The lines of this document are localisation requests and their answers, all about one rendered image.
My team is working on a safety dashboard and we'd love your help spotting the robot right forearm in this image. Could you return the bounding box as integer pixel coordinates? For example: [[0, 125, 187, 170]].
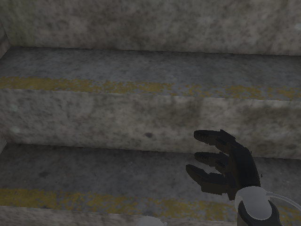
[[234, 186, 282, 226]]

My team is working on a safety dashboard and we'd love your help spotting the left robot thigh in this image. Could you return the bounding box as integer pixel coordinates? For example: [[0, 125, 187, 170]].
[[135, 216, 167, 226]]

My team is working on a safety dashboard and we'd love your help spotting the right robot hand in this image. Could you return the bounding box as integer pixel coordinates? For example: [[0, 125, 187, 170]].
[[185, 129, 262, 201]]

